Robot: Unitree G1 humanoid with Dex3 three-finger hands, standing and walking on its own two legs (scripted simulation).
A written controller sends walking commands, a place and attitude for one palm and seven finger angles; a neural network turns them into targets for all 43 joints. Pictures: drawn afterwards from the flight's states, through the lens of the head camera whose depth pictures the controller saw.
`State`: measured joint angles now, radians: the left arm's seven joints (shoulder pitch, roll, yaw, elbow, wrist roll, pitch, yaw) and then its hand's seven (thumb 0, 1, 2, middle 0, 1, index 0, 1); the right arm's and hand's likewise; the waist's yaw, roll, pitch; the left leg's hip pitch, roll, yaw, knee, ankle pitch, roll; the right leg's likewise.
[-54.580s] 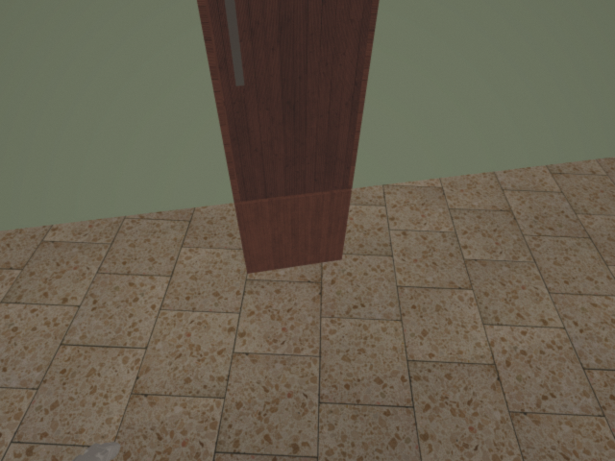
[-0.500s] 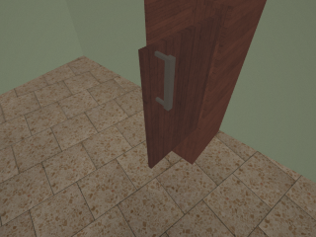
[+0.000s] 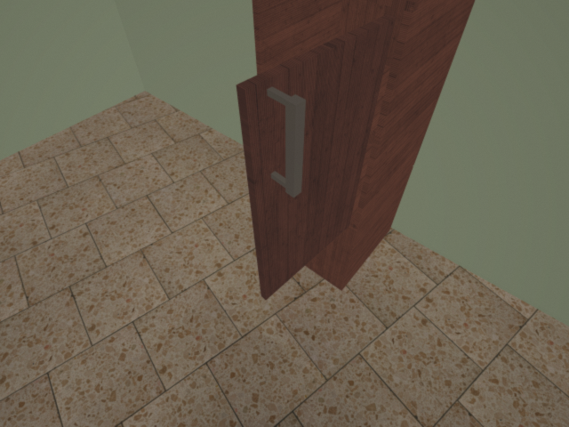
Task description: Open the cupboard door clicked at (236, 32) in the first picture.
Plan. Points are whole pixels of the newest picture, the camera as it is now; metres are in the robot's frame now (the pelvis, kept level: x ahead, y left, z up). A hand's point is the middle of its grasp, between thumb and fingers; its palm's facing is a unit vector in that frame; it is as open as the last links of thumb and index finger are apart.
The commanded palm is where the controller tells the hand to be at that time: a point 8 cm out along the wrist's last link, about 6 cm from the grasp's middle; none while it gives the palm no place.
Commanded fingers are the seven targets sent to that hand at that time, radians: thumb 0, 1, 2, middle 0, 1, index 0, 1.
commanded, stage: look to check the result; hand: left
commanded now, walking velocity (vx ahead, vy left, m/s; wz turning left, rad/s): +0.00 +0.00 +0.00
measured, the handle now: (285, 145) +0.48 +0.03 +0.14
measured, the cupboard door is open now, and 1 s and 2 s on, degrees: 84 84 84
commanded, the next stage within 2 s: stand and wait in 0.34 s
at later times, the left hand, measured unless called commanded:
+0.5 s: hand out of the picture -0.01 +0.15 -0.18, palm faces +0.05 -0.98 -0.17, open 7.4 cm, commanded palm none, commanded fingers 0.00 0.90 0.90 -0.20 -0.30 -0.20 -0.30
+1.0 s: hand out of the picture +0.00 +0.15 -0.17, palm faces +0.05 -0.98 -0.18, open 7.4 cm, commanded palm none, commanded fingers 0.00 0.90 0.90 -0.20 -0.30 -0.20 -0.30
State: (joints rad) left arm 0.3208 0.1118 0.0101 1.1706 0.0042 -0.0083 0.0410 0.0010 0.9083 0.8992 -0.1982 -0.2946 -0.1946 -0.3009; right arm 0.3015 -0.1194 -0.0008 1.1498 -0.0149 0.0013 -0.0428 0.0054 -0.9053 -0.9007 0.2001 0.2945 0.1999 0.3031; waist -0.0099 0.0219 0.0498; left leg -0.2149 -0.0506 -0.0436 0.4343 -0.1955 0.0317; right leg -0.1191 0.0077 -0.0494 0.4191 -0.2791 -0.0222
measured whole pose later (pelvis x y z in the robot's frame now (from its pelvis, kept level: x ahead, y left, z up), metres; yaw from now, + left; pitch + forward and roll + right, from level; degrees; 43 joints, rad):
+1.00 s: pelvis +0.02 -0.02 +0.00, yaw +0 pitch -1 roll +0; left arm 0.29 0.12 0.01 1.16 0.00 -0.02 0.04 0.00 0.91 0.90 -0.20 -0.29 -0.19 -0.30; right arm 0.26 -0.13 0.00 1.16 -0.01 0.00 -0.05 0.01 -0.91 -0.90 0.20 0.29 0.20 0.30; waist -0.01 0.01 0.05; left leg -0.18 -0.03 -0.05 0.41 -0.21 0.01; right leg -0.08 0.03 -0.05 0.38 -0.28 -0.04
